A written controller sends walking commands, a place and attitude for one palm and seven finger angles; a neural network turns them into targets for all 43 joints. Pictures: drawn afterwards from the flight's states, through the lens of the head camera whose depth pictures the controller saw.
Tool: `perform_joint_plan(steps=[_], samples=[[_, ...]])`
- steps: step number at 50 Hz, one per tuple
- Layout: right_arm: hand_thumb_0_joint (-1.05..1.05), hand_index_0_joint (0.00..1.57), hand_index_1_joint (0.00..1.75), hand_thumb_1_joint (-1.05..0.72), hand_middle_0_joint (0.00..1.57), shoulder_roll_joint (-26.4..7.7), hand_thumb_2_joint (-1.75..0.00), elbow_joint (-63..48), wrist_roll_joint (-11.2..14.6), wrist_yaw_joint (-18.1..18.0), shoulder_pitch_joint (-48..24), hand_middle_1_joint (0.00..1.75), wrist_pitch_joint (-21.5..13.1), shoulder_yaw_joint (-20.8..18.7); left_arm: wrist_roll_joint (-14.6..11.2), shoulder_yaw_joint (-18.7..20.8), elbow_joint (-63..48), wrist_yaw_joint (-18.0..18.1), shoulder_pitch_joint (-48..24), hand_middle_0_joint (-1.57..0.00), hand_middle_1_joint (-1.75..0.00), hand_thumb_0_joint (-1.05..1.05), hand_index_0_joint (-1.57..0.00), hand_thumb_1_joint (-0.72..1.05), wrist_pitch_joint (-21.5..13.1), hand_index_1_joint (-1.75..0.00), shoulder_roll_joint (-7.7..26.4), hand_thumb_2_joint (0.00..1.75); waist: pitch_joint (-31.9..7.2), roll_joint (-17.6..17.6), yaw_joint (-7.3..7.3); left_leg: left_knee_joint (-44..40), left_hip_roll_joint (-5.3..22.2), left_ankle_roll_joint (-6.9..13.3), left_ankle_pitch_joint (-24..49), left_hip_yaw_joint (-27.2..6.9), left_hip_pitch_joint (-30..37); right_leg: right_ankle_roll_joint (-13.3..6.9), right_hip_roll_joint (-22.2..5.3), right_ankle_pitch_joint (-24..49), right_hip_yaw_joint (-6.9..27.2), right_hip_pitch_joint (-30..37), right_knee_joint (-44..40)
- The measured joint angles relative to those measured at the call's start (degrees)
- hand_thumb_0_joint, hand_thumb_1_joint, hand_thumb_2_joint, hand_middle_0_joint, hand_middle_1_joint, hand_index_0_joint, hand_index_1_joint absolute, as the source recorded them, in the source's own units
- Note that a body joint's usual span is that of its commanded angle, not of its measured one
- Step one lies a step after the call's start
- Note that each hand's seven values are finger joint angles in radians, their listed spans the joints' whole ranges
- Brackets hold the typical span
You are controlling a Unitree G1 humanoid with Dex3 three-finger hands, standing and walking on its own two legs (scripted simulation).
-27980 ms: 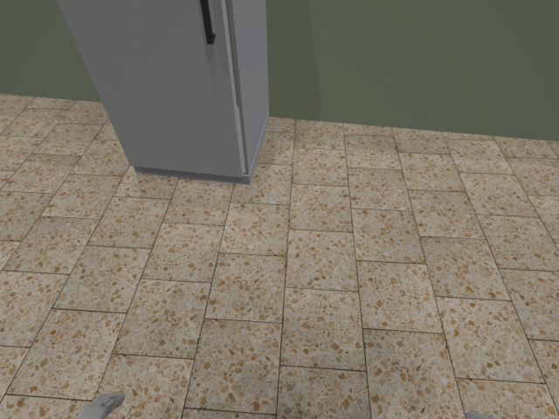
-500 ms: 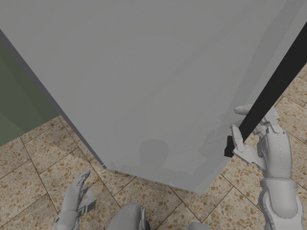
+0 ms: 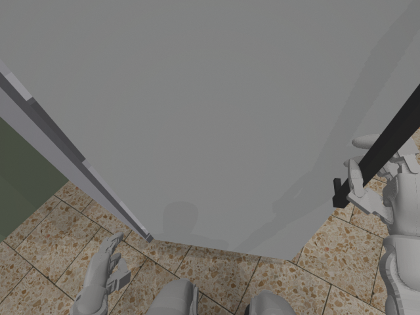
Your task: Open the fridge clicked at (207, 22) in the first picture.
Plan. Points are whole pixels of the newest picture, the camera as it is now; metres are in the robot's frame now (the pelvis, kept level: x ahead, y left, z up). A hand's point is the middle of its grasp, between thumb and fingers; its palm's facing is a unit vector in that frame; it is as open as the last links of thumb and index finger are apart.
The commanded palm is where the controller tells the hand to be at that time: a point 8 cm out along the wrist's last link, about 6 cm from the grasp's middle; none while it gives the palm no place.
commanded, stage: walk backward, drawing the door open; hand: right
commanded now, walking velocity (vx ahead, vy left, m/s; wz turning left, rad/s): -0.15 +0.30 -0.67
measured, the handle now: (399, 113) +0.34 -0.21 +0.23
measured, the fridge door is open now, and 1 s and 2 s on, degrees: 64 72 72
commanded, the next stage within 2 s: stop walking and hold the door back in 0.18 s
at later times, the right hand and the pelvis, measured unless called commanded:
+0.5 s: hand (347, 238) +0.22 -0.16 +0.13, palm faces +0.54 +0.79 -0.28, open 5.8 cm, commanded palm +0.18 -0.20 +0.13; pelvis -0.01 +0.14 +0.03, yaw -16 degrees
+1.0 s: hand (347, 222) +0.24 -0.16 +0.14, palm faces +0.55 +0.79 -0.27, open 5.5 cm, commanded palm +0.18 -0.21 +0.13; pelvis -0.07 +0.18 +0.03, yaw -17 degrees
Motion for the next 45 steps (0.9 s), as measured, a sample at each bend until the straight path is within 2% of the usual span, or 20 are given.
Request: perform_joint_plan(steps=[2, 4, 8, 11, 13, 15, 16, 18, 19, 21, 23, 27, 28, 30, 32, 35, 37, 42, 44, 45], samples=[[-0.07, 0.29, 1.37, -0.66, 0.46, 0.18, -0.81, 0.64, -0.76, -0.10, -0.45, 1.40, 0.28, -0.33, 0.42, -1.00, 0.35, -0.74, 0.17, -0.20, -0.30, 0.01, -0.20, 0.91, 0.70, -0.30, -1.13, 0.90, 0.61, -0.04, -0.19, 4.00, -1.88, -0.62, 1.35, -1.54, -1.93, 0.94, -0.97, 0.93, 2.47, 0.68, -3.34], [-0.06, 0.30, 1.37, -0.67, 0.46, 0.50, -0.80, 0.87, -1.22, -0.30, -0.42, 1.40, 1.57, -0.12, 0.72, -1.74, 0.01, -1.16, 1.21, -0.20, -0.30, 0.01, -0.20, 0.91, 0.88, -0.30, -1.73, 0.90, 0.80, -1.78, -0.21, 2.29, -2.39, -0.71, 4.09, -1.63, -2.01, 2.39, -2.43, 4.26, 5.77, 1.33, -8.30], [-0.04, 0.31, 1.37, -0.68, 0.44, 0.48, -0.80, 2.43, -0.32, -0.84, 0.85, 1.38, 2.81, 0.54, 0.23, -2.81, -0.90, -1.67, 4.45, -0.21, -0.30, 0.01, -0.20, 0.90, 1.08, -0.30, -2.28, 0.90, -0.93, -5.49, -1.42, -13.77, -2.50, -0.10, 4.11, -1.58, 4.60, 4.72, -5.32, 9.63, 10.81, 2.26, -16.70], [-0.05, 0.31, 1.38, -0.68, 0.44, -0.45, -0.80, 3.98, 0.60, -1.29, 1.87, 1.36, 3.08, -0.27, -0.11, -3.30, -1.13, -1.74, 6.38, -0.21, -0.30, 0.01, -0.20, 0.90, 1.05, -0.30, -2.89, 0.90, -3.49, -6.05, -2.05, -27.81, -2.64, 0.46, 4.22, -0.53, 13.20, 6.08, -5.61, 10.07, 13.45, 0.96, -17.65], [-0.06, 0.30, 1.37, -0.67, 0.44, -2.27, -0.80, 3.71, 1.13, -1.72, 2.68, 1.36, 3.44, -2.56, -0.49, -3.82, -1.03, -1.78, 6.59, -0.21, -0.30, 0.01, -0.20, 0.90, 0.86, -0.30, -3.70, 0.90, -5.71, -2.34, -2.78, -36.00, -0.18, 1.99, 10.32, -1.22, 17.21, 6.19, -3.26, 3.63, 12.43, -2.57, -11.98], [-0.06, 0.30, 1.37, -0.67, 0.44, -0.23, -0.81, 4.66, 1.02, -2.13, 2.54, 1.37, 3.08, -3.83, -0.71, -3.30, 1.17, -1.38, 4.29, -0.21, -0.30, 0.01, -0.20, 0.90, 0.79, -0.30, -2.00, 0.90, -5.03, -3.98, -2.31, -31.78, -0.81, 1.55, 10.33, 0.29, 15.92, 5.81, -2.54, -7.97, 12.28, -7.51, 3.88], [-0.06, 0.31, 1.37, -0.67, 0.44, 0.37, -0.81, 5.49, 1.00, -2.06, 2.55, 1.37, 2.75, -3.81, -0.63, -2.89, 2.20, -1.12, 3.80, -0.21, -0.30, 0.01, -0.20, 0.90, 0.79, -0.30, -1.24, 0.90, -5.19, -4.13, -2.11, -30.49, -0.45, 1.26, 8.74, 1.07, 15.82, 5.81, -1.43, -11.04, 10.99, -9.43, 11.39], [-0.06, 0.33, 1.38, -0.67, 0.45, 0.97, -0.82, 7.65, 0.88, -2.26, 1.69, 1.38, 2.45, -2.80, -0.91, -2.13, 3.55, -0.64, 3.62, -0.21, -0.30, 0.01, -0.20, 0.90, 0.94, -0.30, 0.15, 0.90, -5.64, -3.30, -2.64, -29.74, 1.02, 1.01, 6.87, 2.08, 16.42, 6.05, 0.85, -13.86, 7.14, -10.57, 20.56], [-0.06, 0.34, 1.38, -0.66, 0.45, 1.04, -0.82, 9.21, 0.79, -2.37, 0.79, 1.38, 2.01, -2.27, -1.04, -2.05, 3.95, -0.20, 3.46, -0.21, -0.30, 0.01, -0.20, 0.90, 1.01, -0.30, 0.83, 0.90, -5.72, -2.70, -2.94, -29.90, 1.79, 1.01, 6.67, 2.47, 16.82, 5.97, 1.67, -14.20, 5.00, -10.04, 21.69], [-0.06, 0.36, 1.39, -0.65, 0.45, 0.68, -0.82, 13.31, 0.50, -2.62, -1.98, 1.39, 0.90, -1.38, -1.19, -2.18, 4.08, 0.61, 2.92, -0.21, -0.30, 0.01, -0.20, 0.90, 1.31, -0.30, 2.15, 0.90, -5.83, -1.69, -3.26, -30.43, 3.09, 0.97, 7.02, 3.30, 17.26, 5.41, 2.94, -13.18, 1.48, -7.59, 18.00], [-0.07, 0.39, 1.39, -0.63, 0.45, 0.01, -0.82, 17.62, 0.26, -2.77, -5.60, 1.39, 0.10, -0.72, -1.46, -2.22, 3.33, 1.01, 2.07, -0.21, -0.30, 0.01, -0.20, 0.91, 1.81, -0.30, 3.29, 0.90, -5.76, -1.09, -3.28, -30.15, 3.94, 1.11, 7.19, 4.08, 16.95, 4.70, 3.97, -11.41, -0.75, -3.94, 9.98], [-0.09, 0.43, 1.42, -0.59, 0.49, -0.86, -0.81, 22.62, 0.04, -2.56, -11.93, 1.42, -0.56, 0.21, -2.09, -2.11, 0.91, 0.87, 0.21, -0.20, -0.30, 0.01, -0.20, 0.91, 2.86, -0.30, 4.84, 0.90, -5.94, -0.68, -3.02, -26.12, 4.45, 1.03, 5.87, 5.31, 14.24, 3.81, 5.30, -3.36, -2.49, 4.34, -7.00], [-0.09, 0.44, 1.42, -0.59, 0.50, -1.03, -0.81, 23.58, 0.04, -2.65, -13.53, 1.43, -0.49, 0.48, -2.26, -2.07, 0.19, 0.75, -0.27, -0.20, -0.30, 0.01, -0.20, 0.91, 3.15, -0.30, 5.17, 0.90, -6.14, -1.00, -2.83, -23.98, 4.24, 0.96, 5.15, 5.55, 13.02, 3.12, 5.15, 0.75, -2.73, 6.68, -11.10], [-0.09, 0.45, 1.42, -0.60, 0.50, -1.43, -0.80, 26.27, 0.49, -3.17, -17.69, 1.44, -0.29, 0.82, -2.75, -1.65, -0.72, 0.34, -2.04, -0.20, -0.30, 0.01, -0.20, 0.91, 3.65, -0.30, 4.55, 0.90, -4.79, -0.23, -2.08, -16.89, 4.43, 0.66, 2.06, 3.38, 9.54, -1.02, 5.93, 1.29, -2.78, 6.25, -11.12], [-0.07, 0.45, 1.41, -0.63, 0.49, -0.75, -0.80, 28.59, 0.37, -3.74, -20.76, 1.44, 0.18, 1.09, -2.93, -1.78, -1.89, -0.58, -2.76, -0.20, -0.30, 0.01, -0.20, 0.91, 3.70, -0.30, 3.90, 0.90, -3.36, -1.55, -1.55, -9.14, 2.28, 0.91, -3.66, 0.76, 6.31, -2.93, 5.18, 1.42, -1.96, 5.70, -10.42], [-0.05, 0.43, 1.41, -0.68, 0.48, 0.07, -0.80, 32.35, 0.77, -4.13, -24.28, 1.43, 1.87, 1.40, -2.75, -2.90, -2.14, -1.42, -1.76, -0.20, -0.30, 0.01, -0.20, 0.91, 3.01, -0.30, 2.43, 0.90, -2.99, -4.22, -0.62, -3.81, 0.23, 0.77, -2.43, -0.11, 3.42, -2.84, 3.63, 3.63, 0.03, 5.53, -12.31], [-0.04, 0.41, 1.41, -0.69, 0.48, -0.11, -0.79, 35.27, 0.94, -3.75, -26.47, 1.42, 2.54, 1.40, -2.74, -4.00, -1.62, -1.51, -0.23, -0.20, -0.30, 0.01, -0.20, 0.91, 3.12, -0.30, 1.07, 0.90, -3.35, -4.71, -0.72, -4.99, -0.07, 0.57, 0.43, -0.36, 3.20, -2.40, 2.90, 5.12, 0.67, 5.50, -13.76], [-0.04, 0.41, 1.40, -0.69, 0.47, -1.65, -0.78, 43.20, 1.04, -2.52, -30.81, 1.41, 2.25, 1.07, -2.40, -6.42, 0.39, -0.94, 4.95, -0.21, -0.30, 0.01, -0.20, 0.90, 4.12, -0.30, -1.04, 0.90, -5.50, -4.47, -2.06, -21.04, 0.10, 1.36, 2.70, 1.56, 10.59, -1.15, 1.69, 5.56, 0.55, 3.98, -13.42], [-0.05, 0.41, 1.40, -0.68, 0.46, -2.86, -0.78, 46.16, 0.56, -1.90, -32.29, 1.40, 1.65, 0.43, -2.14, -6.76, 1.27, -0.87, 6.61, -0.21, -0.30, 0.01, -0.20, 0.90, 4.45, -0.30, -1.03, 0.90, -6.71, -3.94, -2.26, -28.40, -0.03, 2.62, 3.46, 1.05, 14.05, -0.32, 1.83, 1.53, 0.17, 1.30, -9.34], [-0.05, 0.41, 1.40, -0.68, 0.46, -3.23, -0.79, 47.52, 0.50, -1.62, -32.97, 1.40, 1.13, -0.24, -2.00, -6.60, 2.10, -0.84, 6.64, -0.21, -0.30, 0.01, -0.20, 0.90, 4.77, -0.30, -0.56, 0.90, -6.45, -4.26, -2.23, -28.79, -0.26, 2.80, 7.56, 0.68, 13.62, 0.82, 1.90, -2.59, 0.88, -0.36, -5.31]])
